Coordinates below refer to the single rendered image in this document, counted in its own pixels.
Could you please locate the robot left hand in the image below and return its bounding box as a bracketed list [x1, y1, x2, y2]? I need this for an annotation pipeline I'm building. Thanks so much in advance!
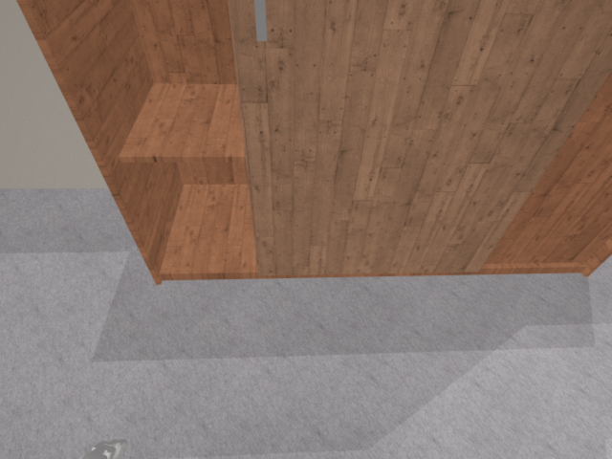
[79, 439, 128, 459]

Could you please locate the wardrobe door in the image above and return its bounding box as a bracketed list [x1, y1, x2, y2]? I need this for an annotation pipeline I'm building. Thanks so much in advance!
[228, 0, 612, 275]
[485, 71, 612, 264]

